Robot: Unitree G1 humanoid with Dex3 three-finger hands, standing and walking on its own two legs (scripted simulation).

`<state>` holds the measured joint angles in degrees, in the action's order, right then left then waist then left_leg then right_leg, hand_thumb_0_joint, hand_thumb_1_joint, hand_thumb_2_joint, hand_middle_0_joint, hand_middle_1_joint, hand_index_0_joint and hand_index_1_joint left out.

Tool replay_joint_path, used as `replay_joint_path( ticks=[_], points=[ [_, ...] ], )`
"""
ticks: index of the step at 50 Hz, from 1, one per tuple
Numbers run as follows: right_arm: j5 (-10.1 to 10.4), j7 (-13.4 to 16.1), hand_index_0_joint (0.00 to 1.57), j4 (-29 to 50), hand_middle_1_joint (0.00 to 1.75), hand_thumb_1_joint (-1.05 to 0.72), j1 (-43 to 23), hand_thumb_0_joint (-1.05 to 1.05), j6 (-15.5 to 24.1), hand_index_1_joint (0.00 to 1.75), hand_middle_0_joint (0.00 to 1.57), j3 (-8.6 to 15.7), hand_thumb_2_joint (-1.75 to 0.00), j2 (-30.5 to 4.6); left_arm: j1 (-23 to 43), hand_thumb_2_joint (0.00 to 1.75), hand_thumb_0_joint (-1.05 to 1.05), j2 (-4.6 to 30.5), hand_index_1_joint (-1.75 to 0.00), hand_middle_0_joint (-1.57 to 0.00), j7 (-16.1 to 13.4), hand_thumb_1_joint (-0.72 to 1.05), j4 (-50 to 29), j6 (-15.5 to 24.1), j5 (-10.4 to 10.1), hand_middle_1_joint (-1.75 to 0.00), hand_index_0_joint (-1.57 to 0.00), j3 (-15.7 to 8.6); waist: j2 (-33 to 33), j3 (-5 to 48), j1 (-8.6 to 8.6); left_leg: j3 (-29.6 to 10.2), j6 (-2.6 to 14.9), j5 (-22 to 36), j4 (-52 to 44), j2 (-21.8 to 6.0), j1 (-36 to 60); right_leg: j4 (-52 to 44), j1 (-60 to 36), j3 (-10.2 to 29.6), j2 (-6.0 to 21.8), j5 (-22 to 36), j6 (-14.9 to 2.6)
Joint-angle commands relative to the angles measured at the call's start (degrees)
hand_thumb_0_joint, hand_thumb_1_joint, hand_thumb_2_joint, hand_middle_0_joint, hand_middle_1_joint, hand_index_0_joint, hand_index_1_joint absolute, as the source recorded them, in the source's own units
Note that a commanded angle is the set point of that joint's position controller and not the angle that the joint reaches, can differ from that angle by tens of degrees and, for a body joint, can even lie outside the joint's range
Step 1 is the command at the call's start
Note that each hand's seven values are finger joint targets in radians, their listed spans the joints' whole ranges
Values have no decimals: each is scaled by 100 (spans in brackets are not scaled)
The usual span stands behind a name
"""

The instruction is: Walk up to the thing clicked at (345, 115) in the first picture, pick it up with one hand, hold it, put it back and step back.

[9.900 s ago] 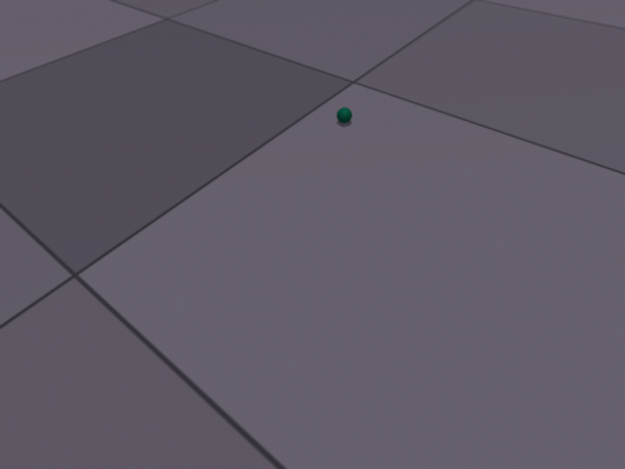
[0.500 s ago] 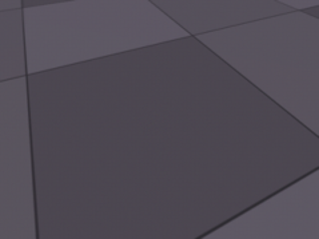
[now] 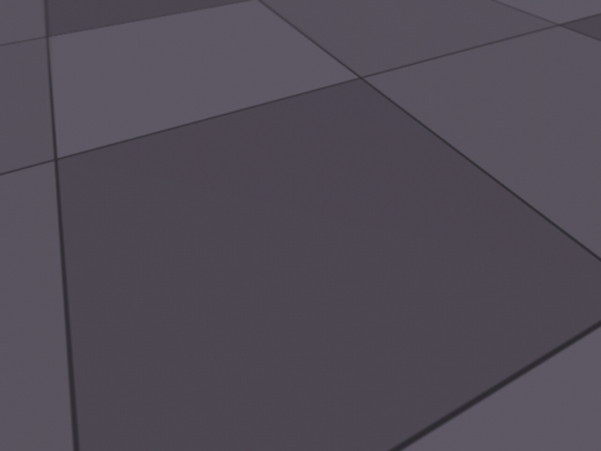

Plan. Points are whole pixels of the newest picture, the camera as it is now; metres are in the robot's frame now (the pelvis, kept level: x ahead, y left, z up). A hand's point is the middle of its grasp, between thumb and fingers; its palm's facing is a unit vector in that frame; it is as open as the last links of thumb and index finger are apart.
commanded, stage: stand
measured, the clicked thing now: out of the picture +0.41 -1.00 -0.74
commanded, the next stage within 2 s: none
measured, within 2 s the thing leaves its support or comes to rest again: neither
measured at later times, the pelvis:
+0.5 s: pelvis +0.02 -0.01 +0.00, yaw +0 degrees
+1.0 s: pelvis +0.03 -0.01 +0.00, yaw +0 degrees
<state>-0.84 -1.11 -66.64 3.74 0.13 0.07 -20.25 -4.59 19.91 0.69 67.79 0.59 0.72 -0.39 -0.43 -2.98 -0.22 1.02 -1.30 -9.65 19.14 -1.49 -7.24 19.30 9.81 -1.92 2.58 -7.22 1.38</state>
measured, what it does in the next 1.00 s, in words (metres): stands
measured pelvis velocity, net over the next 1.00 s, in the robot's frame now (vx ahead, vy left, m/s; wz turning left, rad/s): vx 0.03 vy -0.01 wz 0.01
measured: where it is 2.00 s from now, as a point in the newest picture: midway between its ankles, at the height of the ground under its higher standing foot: outside the picture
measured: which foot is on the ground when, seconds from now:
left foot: down 0.00-1.00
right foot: down 0.00-1.00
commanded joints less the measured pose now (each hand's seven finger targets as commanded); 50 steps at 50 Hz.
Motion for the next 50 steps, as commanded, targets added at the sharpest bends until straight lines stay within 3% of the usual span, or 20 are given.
replay_joint_path(
  ticks=[1, 12, 19, 25, 28, 35, 44, 50],
  points=[
    [9, 92, 20, 369, 30, -90, -342, 0, 157, 30, 20, 260, -90, -1202, 291, 90, 0, 1259, -30, -20, -84, 90, -393, 125, -23, -30, -20, -217, 22, 399, -5, -570, 161, -330, -532, -565, -344, -380, -227, 558, 522, -480, -162],
    [21, 113, 20, 395, 30, -90, -154, 0, 137, 30, 20, 255, -90, -1226, 239, 90, 0, 1244, -30, -20, -92, 90, -495, 112, -21, -30, -20, -215, 85, 485, 15, -579, 172, 21, -416, -590, -221, -335, -271, 517, 527, -262, -184],
    [26, 127, 20, 383, 30, -90, -70, 0, 142, 30, 20, 234, -90, -1211, 284, 90, 0, 1263, -30, -20, -101, 90, -523, 139, -40, -30, -20, -219, 119, 665, 69, -528, 172, 721, -289, -658, 28, -254, -446, 509, 586, 558, -203],
    [35, 142, 20, 382, 30, -90, -133, 0, 144, 30, 20, 221, -90, -1249, 299, 90, 0, 1238, -30, -20, -102, 90, -518, 122, -46, -30, -20, -214, 33, 607, 46, -485, 157, 672, -329, -655, 22, -291, -484, 494, 574, 578, -183],
    [32, 145, 20, 381, 30, -90, -99, 0, 149, 30, 20, 212, -90, -1241, 278, 90, 0, 1231, -30, -20, -97, 90, -512, 122, -39, -30, -20, -221, 41, 667, 39, -452, 157, 915, -323, -678, 83, -268, -560, 489, 599, 848, -198],
    [39, 142, 20, 403, 30, -90, -176, 0, 149, 30, 20, 212, -90, -1214, 304, 90, 0, 1241, -30, -20, -106, 90, -508, 123, -43, -30, -20, -223, 71, 512, 37, -464, 139, 819, -386, -663, 115, -345, -488, 459, 553, 673, -164],
    [24, 147, 20, 455, 30, -90, -164, 0, 159, 30, 20, 207, -90, -1233, 310, 90, 0, 1243, -30, -20, -106, 90, -529, 117, -30, -30, -20, -239, 46, 610, 21, -412, 167, 927, -351, -690, 168, -318, -618, 488, 613, 875, -210],
    [37, 156, 20, 455, 30, -90, -184, 0, 160, 30, 20, 210, -90, -1256, 241, 90, 0, 1221, -30, -20, -101, 90, -513, 98, -26, -30, -20, -224, 29, 558, 1, -449, 162, 845, -399, -691, 215, -332, -500, 452, 571, 645, -202]
  ],
)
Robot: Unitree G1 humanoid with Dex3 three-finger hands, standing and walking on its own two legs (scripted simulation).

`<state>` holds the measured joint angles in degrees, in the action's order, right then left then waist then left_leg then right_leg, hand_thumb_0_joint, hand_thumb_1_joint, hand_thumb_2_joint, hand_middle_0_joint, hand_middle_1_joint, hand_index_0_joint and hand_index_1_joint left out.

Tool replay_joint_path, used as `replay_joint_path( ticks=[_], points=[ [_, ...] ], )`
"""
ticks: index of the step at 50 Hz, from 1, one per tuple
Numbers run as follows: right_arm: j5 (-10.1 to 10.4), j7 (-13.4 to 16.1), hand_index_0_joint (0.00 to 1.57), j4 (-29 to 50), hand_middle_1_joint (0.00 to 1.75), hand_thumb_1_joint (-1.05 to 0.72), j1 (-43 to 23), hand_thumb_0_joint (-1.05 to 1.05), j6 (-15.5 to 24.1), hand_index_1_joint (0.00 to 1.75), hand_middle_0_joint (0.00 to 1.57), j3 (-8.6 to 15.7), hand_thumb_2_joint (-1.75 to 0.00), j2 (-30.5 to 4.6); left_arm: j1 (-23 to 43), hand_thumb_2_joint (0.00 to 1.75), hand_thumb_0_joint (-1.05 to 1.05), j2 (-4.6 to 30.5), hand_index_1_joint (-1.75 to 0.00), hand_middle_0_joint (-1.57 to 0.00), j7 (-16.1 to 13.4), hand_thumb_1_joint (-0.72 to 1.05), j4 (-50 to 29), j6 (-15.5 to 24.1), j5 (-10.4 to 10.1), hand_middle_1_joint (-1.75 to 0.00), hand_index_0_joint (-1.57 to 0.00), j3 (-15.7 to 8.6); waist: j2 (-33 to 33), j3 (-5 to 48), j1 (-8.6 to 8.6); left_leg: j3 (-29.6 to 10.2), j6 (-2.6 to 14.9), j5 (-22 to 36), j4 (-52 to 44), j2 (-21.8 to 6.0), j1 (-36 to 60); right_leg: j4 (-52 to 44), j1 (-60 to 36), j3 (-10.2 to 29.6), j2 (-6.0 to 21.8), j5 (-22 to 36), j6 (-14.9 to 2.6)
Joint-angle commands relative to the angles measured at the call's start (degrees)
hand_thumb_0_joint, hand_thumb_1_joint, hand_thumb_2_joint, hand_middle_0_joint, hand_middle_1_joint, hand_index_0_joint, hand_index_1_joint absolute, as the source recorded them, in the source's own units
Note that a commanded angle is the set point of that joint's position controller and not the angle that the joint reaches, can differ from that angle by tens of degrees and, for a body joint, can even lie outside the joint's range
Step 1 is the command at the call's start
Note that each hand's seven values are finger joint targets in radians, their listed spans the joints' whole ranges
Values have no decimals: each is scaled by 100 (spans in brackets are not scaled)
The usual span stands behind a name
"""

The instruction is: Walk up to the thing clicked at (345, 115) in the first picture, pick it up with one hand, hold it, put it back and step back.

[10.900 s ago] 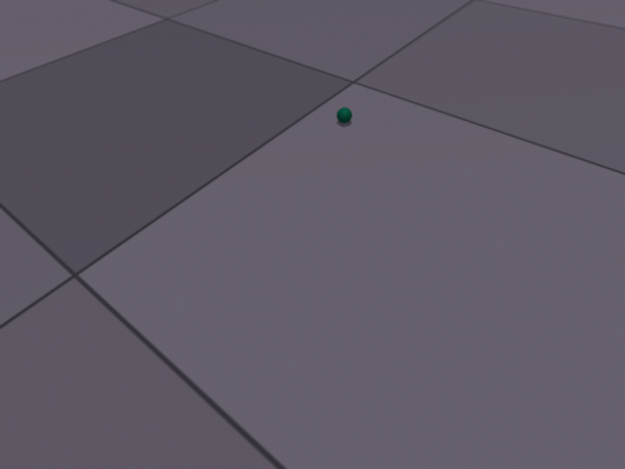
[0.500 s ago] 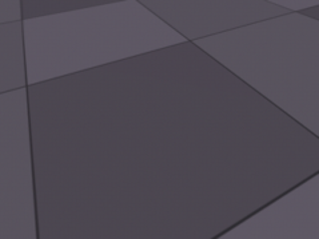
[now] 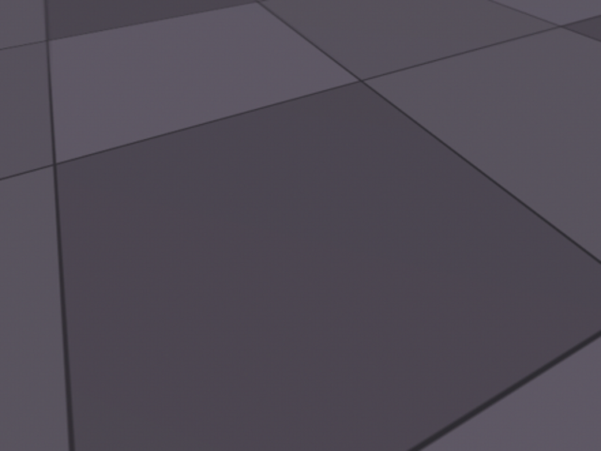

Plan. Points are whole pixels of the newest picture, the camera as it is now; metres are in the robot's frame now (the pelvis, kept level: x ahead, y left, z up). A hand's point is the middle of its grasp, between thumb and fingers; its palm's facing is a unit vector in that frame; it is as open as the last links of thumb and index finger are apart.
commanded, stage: stand
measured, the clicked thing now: out of the picture +0.38 -1.00 -0.74
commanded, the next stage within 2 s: walk up in 1.48 s
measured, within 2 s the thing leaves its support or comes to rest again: neither
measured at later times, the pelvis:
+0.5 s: pelvis +0.00 +0.00 +0.00, yaw +0 degrees
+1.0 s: pelvis +0.01 +0.00 +0.00, yaw +0 degrees
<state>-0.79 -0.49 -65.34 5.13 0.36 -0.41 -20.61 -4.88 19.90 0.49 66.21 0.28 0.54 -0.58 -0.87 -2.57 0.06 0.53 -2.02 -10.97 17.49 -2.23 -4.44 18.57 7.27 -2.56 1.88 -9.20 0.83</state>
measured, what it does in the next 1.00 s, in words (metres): stands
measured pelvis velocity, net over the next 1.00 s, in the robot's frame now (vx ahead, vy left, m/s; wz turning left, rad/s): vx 0.01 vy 0.00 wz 0.00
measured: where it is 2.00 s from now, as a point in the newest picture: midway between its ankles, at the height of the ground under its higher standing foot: outside the picture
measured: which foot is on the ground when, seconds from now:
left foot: down 0.00-1.00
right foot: down 0.00-1.00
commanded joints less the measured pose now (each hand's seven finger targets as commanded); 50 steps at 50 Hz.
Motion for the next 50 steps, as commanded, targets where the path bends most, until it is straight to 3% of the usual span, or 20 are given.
replay_joint_path(
  ticks=[1, 7, 21, 28, 35, 40, 45, 50],
  points=[
    [25, 93, 20, 307, 30, -90, -258, 0, 137, 30, 20, 247, -90, -1182, 294, 90, 0, 1261, -30, -20, -84, 90, -356, 133, -8, -30, -20, -206, 106, 506, 4, -406, 218, 955, -259, -605, -122, -272, -283, 535, 643, 827, -145],
    [16, 88, 20, 293, 30, -90, -197, 0, 122, 30, 20, 244, -90, -1179, 237, 90, 0, 1278, -30, -20, -82, 90, -367, 121, -2, -30, -20, -206, 100, 373, 0, -398, 238, 437, -305, -558, -264, -363, -171, 558, 627, 358, -137],
    [13, 75, 20, 297, 30, -90, -108, 0, 130, 30, 20, 246, -90, -1184, 190, 90, 0, 1266, -30, -20, -79, 90, -390, 146, -16, -30, -20, -180, 148, 402, 3, -421, 243, 686, -276, -570, -228, -302, -201, 572, 649, 638, -160],
    [14, 72, 20, 299, 30, -90, -91, 0, 111, 30, 20, 252, -90, -1174, 169, 90, 0, 1289, -30, -20, -86, 90, -406, 140, -6, -30, -20, -179, 197, 360, 3, -430, 251, 403, -310, -569, -243, -330, -83, 553, 611, 241, -153],
    [10, 67, 20, 318, 30, -90, -105, 0, 119, 30, 20, 249, -90, -1179, 117, 90, 0, 1280, -30, -20, -78, 90, -415, 141, -12, -30, -20, -181, 97, 369, -23, -426, 238, 438, -312, -560, -254, -302, -98, 555, 603, 283, -159],
    [11, 82, 20, 335, 30, -90, -80, 0, 121, 30, 20, 240, -90, -1172, 149, 90, 0, 1281, -30, -20, -84, 90, -413, 148, -5, -30, -20, -192, 105, 499, 5, -390, 258, 815, -219, -585, -142, -234, -239, 567, 658, 877, -177],
    [17, 96, 20, 338, 30, -90, -64, 0, 128, 30, 20, 245, -90, -1185, 134, 90, 0, 1261, -30, -20, -90, 90, -418, 148, -8, -30, -20, -181, 111, 501, -2, -382, 236, 1058, -209, -595, -125, -192, -311, 535, 656, 1080, -179],
    [24, 99, 20, 356, 30, -90, -102, 0, 120, 30, 20, 242, -90, -1184, 125, 90, 0, 1274, -30, -20, -96, 90, -406, 143, -6, -30, -20, -187, 113, 490, -7, -386, 248, 1003, -221, -599, -62, -244, -302, 512, 638, 1005, -164]
  ],
)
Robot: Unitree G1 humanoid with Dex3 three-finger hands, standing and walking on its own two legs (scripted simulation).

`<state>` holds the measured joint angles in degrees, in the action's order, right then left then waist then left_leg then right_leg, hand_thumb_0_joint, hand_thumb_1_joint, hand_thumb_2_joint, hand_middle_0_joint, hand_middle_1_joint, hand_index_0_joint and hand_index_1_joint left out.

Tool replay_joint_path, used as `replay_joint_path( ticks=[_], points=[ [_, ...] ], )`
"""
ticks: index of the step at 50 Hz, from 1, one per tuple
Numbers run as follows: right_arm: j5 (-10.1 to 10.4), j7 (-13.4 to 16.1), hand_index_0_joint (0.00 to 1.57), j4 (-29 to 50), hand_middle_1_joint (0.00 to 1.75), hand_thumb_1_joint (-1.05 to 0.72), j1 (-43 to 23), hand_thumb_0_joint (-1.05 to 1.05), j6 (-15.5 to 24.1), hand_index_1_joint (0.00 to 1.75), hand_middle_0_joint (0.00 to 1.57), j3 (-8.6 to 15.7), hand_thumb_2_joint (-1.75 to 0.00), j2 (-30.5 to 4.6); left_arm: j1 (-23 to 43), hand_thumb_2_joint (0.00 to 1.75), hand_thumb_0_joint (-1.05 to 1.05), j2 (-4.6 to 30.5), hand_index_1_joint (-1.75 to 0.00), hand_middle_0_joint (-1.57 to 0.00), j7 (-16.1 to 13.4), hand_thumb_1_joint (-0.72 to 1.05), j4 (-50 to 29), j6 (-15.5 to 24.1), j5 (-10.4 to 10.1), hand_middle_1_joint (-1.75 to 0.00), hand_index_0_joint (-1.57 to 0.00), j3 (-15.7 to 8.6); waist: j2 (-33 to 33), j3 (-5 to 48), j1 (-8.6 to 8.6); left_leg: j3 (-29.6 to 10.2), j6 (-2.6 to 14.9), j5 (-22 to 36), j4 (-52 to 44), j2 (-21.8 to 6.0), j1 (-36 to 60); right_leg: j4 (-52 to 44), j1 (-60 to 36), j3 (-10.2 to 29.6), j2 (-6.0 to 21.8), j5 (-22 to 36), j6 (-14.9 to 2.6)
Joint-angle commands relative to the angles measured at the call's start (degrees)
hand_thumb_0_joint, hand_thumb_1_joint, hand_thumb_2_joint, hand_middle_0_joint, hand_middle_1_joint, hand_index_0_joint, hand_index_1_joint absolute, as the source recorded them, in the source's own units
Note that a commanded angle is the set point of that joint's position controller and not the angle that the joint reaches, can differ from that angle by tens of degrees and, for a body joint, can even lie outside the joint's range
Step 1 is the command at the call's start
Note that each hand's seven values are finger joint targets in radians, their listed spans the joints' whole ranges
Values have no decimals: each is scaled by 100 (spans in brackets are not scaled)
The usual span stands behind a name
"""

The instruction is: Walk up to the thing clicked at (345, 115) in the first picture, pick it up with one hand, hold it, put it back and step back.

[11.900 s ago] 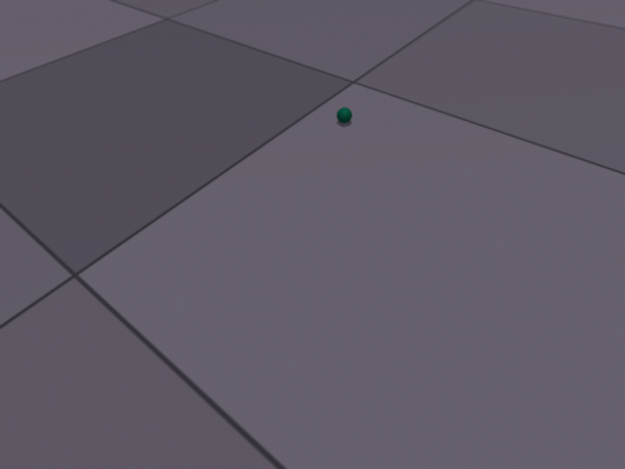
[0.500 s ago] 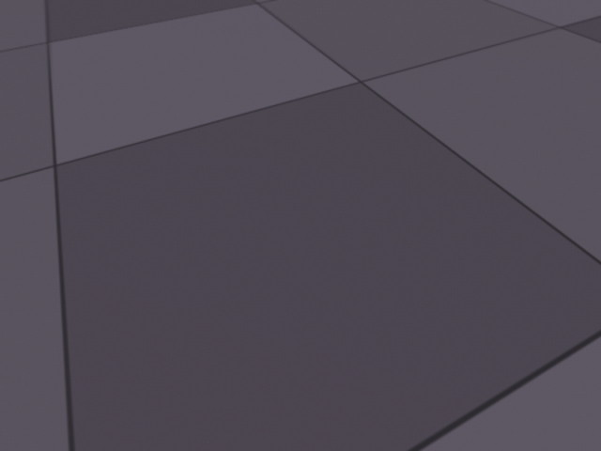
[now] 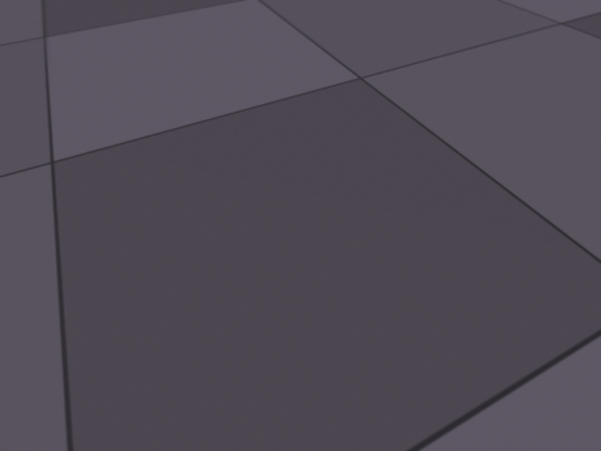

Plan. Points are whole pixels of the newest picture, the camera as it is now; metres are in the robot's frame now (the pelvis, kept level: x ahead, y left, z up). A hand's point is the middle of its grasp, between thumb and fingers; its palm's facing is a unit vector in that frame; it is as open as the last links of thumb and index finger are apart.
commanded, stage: stand
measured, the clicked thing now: out of the picture +0.38 -1.00 -0.74
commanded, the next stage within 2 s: walk up in 0.48 s
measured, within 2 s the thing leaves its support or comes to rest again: neither
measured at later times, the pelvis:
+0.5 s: pelvis +0.00 +0.00 +0.00, yaw +0 degrees
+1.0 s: pelvis +0.15 -0.04 -0.01, yaw +0 degrees
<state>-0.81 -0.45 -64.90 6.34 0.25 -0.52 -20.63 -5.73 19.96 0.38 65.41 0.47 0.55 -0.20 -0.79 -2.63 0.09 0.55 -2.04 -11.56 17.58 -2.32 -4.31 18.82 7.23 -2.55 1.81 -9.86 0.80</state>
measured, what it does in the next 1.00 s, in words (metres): walks ahead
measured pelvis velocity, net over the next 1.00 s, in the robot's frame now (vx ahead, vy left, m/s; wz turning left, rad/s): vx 0.15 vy -0.04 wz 0.00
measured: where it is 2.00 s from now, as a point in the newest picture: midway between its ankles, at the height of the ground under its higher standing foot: (330, 319)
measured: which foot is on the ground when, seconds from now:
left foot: down 0.00-0.74, up 0.76-1.00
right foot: down 0.00-1.00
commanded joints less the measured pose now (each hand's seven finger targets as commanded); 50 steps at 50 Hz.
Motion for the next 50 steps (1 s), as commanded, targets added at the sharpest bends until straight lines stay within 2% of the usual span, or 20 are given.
replay_joint_path(
  ticks=[1, 23, 24, 25, 27, 29, 30, 31, 33, 34, 36, 37, 38, 39, 40, 41, 43, 44, 46, 50],
  points=[
    [19, 96, 20, 322, 30, -90, -233, 0, 130, 30, 20, 248, -90, -1164, 240, 90, 0, 1274, -30, -20, -87, 90, -342, 118, -6, -30, -20, -233, 138, 511, -9, -377, 240, 1089, -237, -588, -71, -245, -285, 516, 648, 1086, -174],
    [15, 96, 20, 368, 30, -90, -248, 0, 141, 30, 20, 259, -90, -1187, 163, 90, 0, 1227, -30, -20, -81, 90, -376, 125, 1, -30, -20, -219, -2, 441, -26, -365, 268, 1040, -263, -593, -113, -285, -323, 531, 674, 1103, -157],
    [-83, -71, 20, 715, 30, -90, 87, 0, 266, 30, 20, 684, -90, -1743, -144, 90, 0, 1956, -30, -20, 121, 90, -726, 226, 105, -30, -20, -652, 186, 1032, -79, -441, 721, -2258, 286, -422, -59, 285, -234, 446, 340, -2202, -373],
    [-139, -140, 20, 676, 30, -90, 88, 0, 284, 30, 20, 743, -90, -1809, 0, 90, 0, 1857, -30, -20, 206, 90, -758, 232, 180, -30, -20, -657, -47, 611, -59, -610, 846, -3056, 306, -561, -521, 544, 333, 604, 486, -2856, -478],
    [-127, -218, 20, 906, 30, -90, -67, 0, 310, 30, 20, 784, -90, -1673, 186, 90, 0, 1621, -30, -20, 314, 90, -1007, 260, 175, -30, -20, -664, -180, -179, -78, -943, 982, -2989, 236, -806, -1020, 950, 1186, 742, 569, -2646, -529],
    [-106, -225, 20, 921, 30, -90, 260, 0, 390, 30, 20, 871, -90, -1754, 445, 90, 0, 1457, -30, -20, 362, 90, -1203, 268, 157, -30, -20, -641, -528, -386, 82, -1459, 1191, -2844, -314, -1171, -382, 1524, 1973, 193, 275, -1730, -387],
    [-107, -239, 20, 917, 30, -90, 426, 0, 412, 30, 20, 957, -90, -1932, 577, 90, 0, 1420, -30, -20, 397, 90, -1304, 253, 171, -30, -20, -628, -932, -337, 229, -1921, 1443, -2892, -752, -1539, 248, 2137, 2566, -115, 114, -1513, -238],
    [-140, -247, 20, 960, 30, -90, 677, 0, 416, 30, 20, 1024, -90, -2030, 786, 90, 0, 1469, -30, -20, 427, 90, -1426, 251, 172, -30, -20, -633, -923, -364, 449, -2290, 1695, -2952, -1032, -1856, 568, 2360, 3040, 98, 233, -1992, -154],
    [-99, -252, 20, 1172, 30, -90, 315, 0, 411, 30, 20, 1051, -90, -2145, 622, 90, 0, 1571, -30, -20, 480, 90, -1443, 291, 115, -30, -20, -657, -916, -521, 216, -2186, 1691, -3063, -1054, -2004, 50, 2155, 2604, 517, 614, -2094, -187],
    [-106, -269, 20, 1252, 30, -90, -30, 0, 384, 30, 20, 1022, -90, -2047, 262, 90, 0, 1585, -30, -20, 481, 90, -1317, 338, 82, -30, -20, -661, -976, -436, -22, -1745, 1529, -2503, -794, -1796, -75, 1600, 2037, 480, 626, -1840, -251],
    [-123, -311, 20, 1435, 30, -90, -510, 0, 329, 30, 20, 934, -90, -1707, -1039, 90, 0, 1586, -30, -20, 413, 90, -812, 399, 101, -30, -20, -759, -325, 200, -710, -242, 1049, -1539, 695, -793, -814, 546, -196, -479, -32, -565, -168],
    [-103, -329, 20, 1529, 30, -90, -537, 0, 321, 30, 20, 812, -90, -1353, -1919, 90, 0, 2016, -30, -20, 320, 90, -532, 474, 153, -30, -20, -931, 846, 496, -1113, 416, 736, -1394, 2607, -176, -2258, 59, -1848, 311, 248, -1420, -324],
    [-39, -311, 20, 1807, 30, -90, -580, 0, 362, 30, 20, 620, -90, -936, -2363, 90, 0, 2749, -30, -20, 235, 90, -601, 533, 220, -30, -20, -1086, 2537, 113, -1289, 218, 449, -2420, 4369, 674, -4331, -1000, -2373, 3099, 1691, -2899, -688],
    [-72, -234, 20, 1800, 30, -90, -866, 0, 358, 30, 20, 688, -90, -1324, -1794, 90, 0, 2731, -30, -20, 216, 90, -896, 528, 164, -30, -20, -967, 1180, -316, -1049, -734, 420, -1959, 4652, 256, -4432, -1241, -1715, 4028, 2578, -2382, -1300],
    [-4, -243, 20, 1603, 30, -90, -678, 0, 375, 30, 20, 724, -90, -1563, -1386, 90, 0, 2401, -30, -20, 207, 90, -1111, 533, 44, -30, -20, -906, 216, -520, -773, -937, 417, -1371, 4762, 109, -4282, -1175, -1586, 3141, 2237, -1639, -1152],
    [13, -259, 20, 1475, 30, -90, -456, 0, 384, 30, 20, 734, -90, -1491, -1143, 90, 0, 2155, -30, -20, 170, 90, -1194, 565, 9, -30, -20, -813, 181, -506, -528, -1036, 396, -903, 4721, 36, -4091, -1046, -1504, 2357, 1810, -906, -919],
    [36, -326, 20, 1296, 30, -90, 110, 0, 354, 30, 20, 709, -90, -1471, -618, 90, 0, 1842, -30, -20, 123, 90, -1352, 584, -40, -30, -20, -715, 421, -360, -120, -884, 327, -346, 4039, -185, -3356, -941, -1105, 1085, 1323, 48, -741],
    [20, -384, 20, 1254, 30, -90, 188, 0, 324, 30, 20, 719, -90, -1450, -657, 90, 0, 1767, -30, -20, 126, 90, -1385, 600, -60, -30, -20, -679, 632, -307, -119, -643, 271, -124, 3795, -65, -3071, -912, -942, 609, 1085, 722, -661],
    [6, -471, 20, 1457, 30, -90, -50, 0, 248, 30, 20, 704, -90, -1341, -754, 90, 0, 1757, -30, -20, 133, 90, -1476, 594, -39, -30, -20, -680, 839, -384, -199, -297, 172, 53, 3019, 77, -2991, -892, -926, 162, 917, 1289, -731],
    [-52, -539, 20, 1847, 30, -90, -694, 0, 237, 30, 20, 664, -90, -1181, -925, 90, 0, 1932, -30, -20, 141, 90, -1551, 542, 8, -30, -20, -702, 815, -331, -390, 198, 282, 586, 1574, -40, -2250, -872, -711, -116, 948, 1347, -699]
  ],
)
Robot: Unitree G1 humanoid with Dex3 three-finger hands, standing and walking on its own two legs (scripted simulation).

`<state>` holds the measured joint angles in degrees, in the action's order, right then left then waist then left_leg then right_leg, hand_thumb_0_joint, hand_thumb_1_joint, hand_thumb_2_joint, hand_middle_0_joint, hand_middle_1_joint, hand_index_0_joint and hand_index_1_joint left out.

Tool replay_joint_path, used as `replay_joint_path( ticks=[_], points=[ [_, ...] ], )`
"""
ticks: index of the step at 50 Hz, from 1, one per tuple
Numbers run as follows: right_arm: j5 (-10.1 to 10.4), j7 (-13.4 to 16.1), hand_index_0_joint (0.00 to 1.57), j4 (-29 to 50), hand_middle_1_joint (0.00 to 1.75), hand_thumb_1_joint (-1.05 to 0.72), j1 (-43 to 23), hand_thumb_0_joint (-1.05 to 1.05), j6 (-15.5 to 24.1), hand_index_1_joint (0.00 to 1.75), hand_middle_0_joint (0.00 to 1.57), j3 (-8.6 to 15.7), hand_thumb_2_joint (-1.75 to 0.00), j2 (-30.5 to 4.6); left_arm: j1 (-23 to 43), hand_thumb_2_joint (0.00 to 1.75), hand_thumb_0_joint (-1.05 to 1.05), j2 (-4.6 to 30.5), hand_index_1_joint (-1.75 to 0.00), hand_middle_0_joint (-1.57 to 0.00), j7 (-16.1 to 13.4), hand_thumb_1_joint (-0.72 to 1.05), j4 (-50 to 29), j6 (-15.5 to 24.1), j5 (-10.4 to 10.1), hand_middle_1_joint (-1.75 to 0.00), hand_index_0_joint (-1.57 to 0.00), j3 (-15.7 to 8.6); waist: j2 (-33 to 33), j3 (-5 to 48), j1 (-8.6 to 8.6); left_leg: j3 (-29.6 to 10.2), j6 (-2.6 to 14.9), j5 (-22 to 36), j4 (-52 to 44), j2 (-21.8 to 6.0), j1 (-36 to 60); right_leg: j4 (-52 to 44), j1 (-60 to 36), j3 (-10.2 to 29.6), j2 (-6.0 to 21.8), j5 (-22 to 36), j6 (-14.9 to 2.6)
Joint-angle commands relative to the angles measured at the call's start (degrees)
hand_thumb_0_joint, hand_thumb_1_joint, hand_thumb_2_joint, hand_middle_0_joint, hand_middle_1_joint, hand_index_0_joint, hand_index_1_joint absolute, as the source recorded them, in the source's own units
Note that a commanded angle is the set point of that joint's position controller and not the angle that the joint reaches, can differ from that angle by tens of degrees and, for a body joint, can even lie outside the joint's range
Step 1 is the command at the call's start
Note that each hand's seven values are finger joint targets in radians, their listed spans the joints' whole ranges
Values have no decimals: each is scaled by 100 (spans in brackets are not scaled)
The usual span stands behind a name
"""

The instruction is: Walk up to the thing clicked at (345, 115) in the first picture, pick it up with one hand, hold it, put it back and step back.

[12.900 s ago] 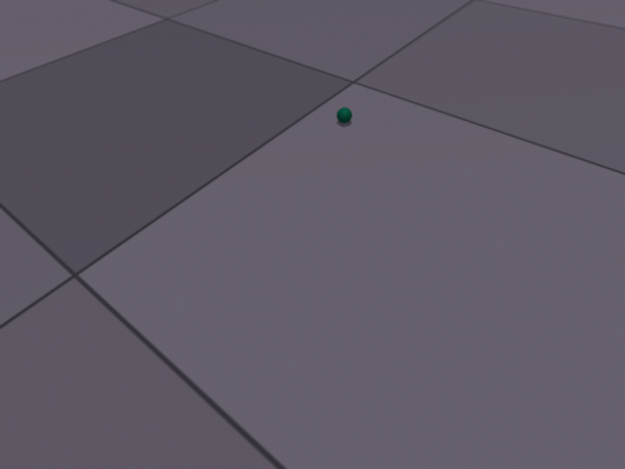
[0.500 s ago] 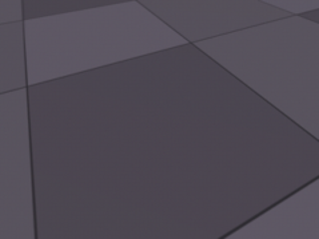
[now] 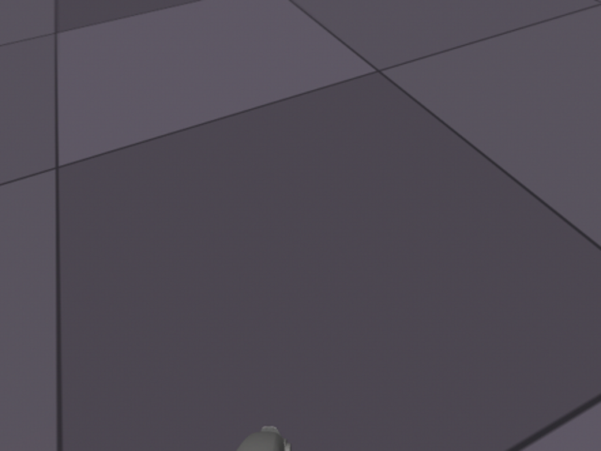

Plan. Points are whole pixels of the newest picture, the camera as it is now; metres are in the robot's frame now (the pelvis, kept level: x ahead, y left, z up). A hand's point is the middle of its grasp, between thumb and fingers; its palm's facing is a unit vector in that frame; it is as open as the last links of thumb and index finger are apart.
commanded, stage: walk up
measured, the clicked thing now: out of the picture +0.22 -0.95 -0.73
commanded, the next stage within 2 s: none
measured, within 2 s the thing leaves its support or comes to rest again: neither
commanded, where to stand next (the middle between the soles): +1.32 +0.00 m, yaw -2 degrees
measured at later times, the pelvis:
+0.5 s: pelvis +0.28 -0.01 +0.00, yaw -2 degrees
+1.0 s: pelvis +0.55 -0.03 -0.01, yaw +1 degrees
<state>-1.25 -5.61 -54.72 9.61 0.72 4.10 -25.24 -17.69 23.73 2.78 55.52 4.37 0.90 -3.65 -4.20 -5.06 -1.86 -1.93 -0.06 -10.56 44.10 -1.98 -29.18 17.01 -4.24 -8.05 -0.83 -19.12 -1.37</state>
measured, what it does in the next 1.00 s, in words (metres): walks ahead: left foot, then right foot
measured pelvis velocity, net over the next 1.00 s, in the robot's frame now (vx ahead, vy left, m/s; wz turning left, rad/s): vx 0.55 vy -0.03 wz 0.01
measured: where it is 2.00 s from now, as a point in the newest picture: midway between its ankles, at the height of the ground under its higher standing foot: (329, 255)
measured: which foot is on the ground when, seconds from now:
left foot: up 0.00-0.10, down 0.12-0.62, up 0.64-1.00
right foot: down 0.00-0.16, up 0.18-0.56, down 0.58-1.00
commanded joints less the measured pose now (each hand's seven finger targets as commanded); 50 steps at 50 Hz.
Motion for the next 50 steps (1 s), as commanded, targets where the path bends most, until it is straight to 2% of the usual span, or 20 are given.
replay_joint_path(
  ticks=[1, 4, 6, 7, 8, 9, 11, 14, 20, 26, 28, 29, 30, 31, 33, 37, 41, 46, 48, 50],
  points=[
    [-14, -17, 20, 868, 30, -90, -1064, 0, 186, 30, 20, 217, -90, -710, 204, 90, 0, 1571, -30, -20, -106, 90, -556, 153, -42, -30, -20, -339, 1082, -52, -213, 537, 149, 693, -1115, -55, 529, -733, 584, 494, 1340, 2279, -522],
    [-51, 29, 20, 764, 30, -90, -329, 0, 174, 30, 20, 339, -90, -846, 428, 90, 0, 1664, -30, -20, -173, 90, -657, 135, -89, -30, -20, -341, 827, 228, 237, 627, 460, 527, -1183, 83, 1434, 210, 643, 413, 1450, 3502, -653],
    [-204, 116, 20, 416, 30, -90, 1256, 0, 221, 30, 20, 542, -90, -1167, 362, 90, 0, 1455, -30, -20, -220, 90, -772, 82, -114, -30, -20, -250, 111, 1108, 978, 391, 904, 34, -1426, 159, 3432, 2844, 1425, 131, 1044, 3569, -440],
    [-246, 189, 20, 518, 30, -90, 1643, 0, 268, 30, 20, 762, -90, -1710, -187, 90, 0, 1064, -30, -20, -202, 90, -830, 71, -278, -30, -20, -157, -1178, 1803, 1011, -1953, 1564, -851, -1801, -1207, 4796, 5005, 3110, -41, 152, 1624, -63],
    [-31, 223, 20, 630, 30, -90, 1596, 0, 294, 30, 20, 778, -90, -1837, -116, 90, 0, 1254, -30, -20, -220, 90, -831, 84, -276, -30, -20, -208, -1019, 1961, 989, -4138, 2125, -1451, -2754, -2059, 4908, 5832, 3965, 992, -461, -1069, -150],
    [181, 278, 20, 729, 30, -90, 1198, 0, 301, 30, 20, 757, -90, -1665, 245, 90, 0, 1508, -30, -20, -212, 90, -810, 94, -162, -30, -20, -142, 78, 1664, 827, -3542, 1873, -1999, -2974, -2006, 4082, 5974, 3871, 1643, 74, -706, -267],
    [177, 347, 20, 917, 30, -90, 406, 0, 333, 30, 20, 521, -90, -1367, -82, 90, 0, 1370, -30, -20, -126, 90, -682, 95, -210, -30, -20, -97, 178, 708, 337, -2013, 1256, -1552, -3140, -1734, 2756, 5367, 3719, 1559, 463, -75, -199],
    [100, 317, 20, 941, 30, -90, 254, 0, 494, 30, 20, 374, -90, -1092, -307, 90, 0, 1223, -30, -20, 20, 90, -538, 13, -131, -30, -20, -148, -26, 232, 149, -798, 1121, -787, -3385, -1212, 1663, 4467, 3147, 1232, 642, 226, 15],
    [115, 196, 20, 974, 30, -90, 400, 0, 640, 30, 20, 408, -90, -1240, 581, 90, 0, 1082, -30, -20, 227, 90, -820, 25, 14, -30, -20, -219, -369, -149, 314, -299, 1255, -1241, -3654, -1163, 1646, 2311, 3340, 760, 893, 1055, 193],
    [99, 234, 20, 970, 30, -90, 552, 0, 536, 30, 20, 424, -90, -1292, 928, 90, 0, 1004, -30, -20, 228, 90, -704, 73, -32, -30, -20, -284, -170, 234, 294, 65, 985, 312, -2755, -1069, 1978, 1474, 2323, 396, 529, 1504, 7],
    [62, 289, 20, 1006, 30, -90, 486, 0, 504, 30, 20, 384, -90, -1242, 227, 90, 0, 1128, -30, -20, 150, 90, -485, 104, -47, -30, -20, -362, 225, 622, -171, 291, 768, 1308, -1376, -876, 1883, 1220, 1166, 265, 328, 1225, -108],
    [35, 296, 20, 984, 30, -90, 777, 0, 498, 30, 20, 268, -90, -956, -418, 90, 0, 1396, -30, -20, 66, 90, -332, 154, -34, -30, -20, -472, 909, 1130, -434, 565, 587, 1036, 106, -491, 1432, 1005, 107, 533, 464, 774, -219],
    [86, 296, 20, 1099, 30, -90, 1034, 0, 513, 30, 20, 131, -90, -587, -984, 90, 0, 1983, -30, -20, -15, 90, -315, 201, 33, -30, -20, -638, 2265, 1460, -590, 834, 347, -612, 1823, 151, 86, 587, -863, 2480, 1787, -229, -564],
    [161, 336, 20, 1051, 30, -90, 956, 0, 497, 30, 20, 198, -90, -979, -1054, 90, 0, 2260, -30, -20, -36, 90, -334, 194, -84, -30, -20, -635, 2145, 1410, -608, 332, 277, -1938, 2472, 478, -918, -255, -1166, 4637, 2711, -342, -1189],
    [185, 383, 20, 777, 30, -90, 687, 0, 432, 30, 20, 242, -90, -1131, -268, 90, 0, 1925, -30, -20, -76, 90, -583, 193, -183, -30, -20, -504, 1000, 716, -305, -560, 255, -1262, 2852, -49, -649, -225, 208, 3443, 2382, 154, -1205],
    [103, 232, 20, 469, 30, -90, 1116, 0, 305, 30, 20, 242, -90, -995, 384, 90, 0, 1467, -30, -20, -92, 90, -788, 230, -123, -30, -20, -330, 1347, 328, 204, -137, 105, -592, 1617, -319, -27, -381, 1443, 1503, 1534, 730, -998],
    [1, 98, 20, 697, 30, -90, 429, 0, 291, 30, 20, 240, -90, -838, 217, 90, 0, 1571, -30, -20, -78, 90, -883, 290, -69, -30, -20, -396, 1308, 143, 8, 144, -80, -353, 157, -472, -275, -530, 1320, 1209, 1637, 648, -1186],
    [24, 5, 20, 849, 30, -90, -66, 0, 380, 30, 20, 294, -90, -790, 199, 90, 0, 1614, -30, -20, -45, 90, -923, 262, -47, -30, -20, -399, 1101, 234, -43, 454, 90, 537, -987, -358, 591, -183, 1405, 885, 1536, 778, -917],
    [18, 17, 20, 826, 30, -90, 60, 0, 395, 30, 20, 333, -90, -805, 225, 90, 0, 1666, -30, -20, -58, 90, -924, 217, -56, -30, -20, -396, 1047, 258, 84, 582, 161, 413, -1129, -291, 1051, 166, 1577, 872, 1583, 810, -879],
    [-28, 99, 20, 528, 30, -90, 1063, 0, 437, 30, 20, 449, -90, -1104, 235, 90, 0, 1472, -30, -20, -91, 90, -975, 180, -43, -30, -20, -294, 260, 770, 607, 646, 376, 63, -1332, -20, 2541, 1865, 1917, 517, 1200, 1917, -626]
  ],
)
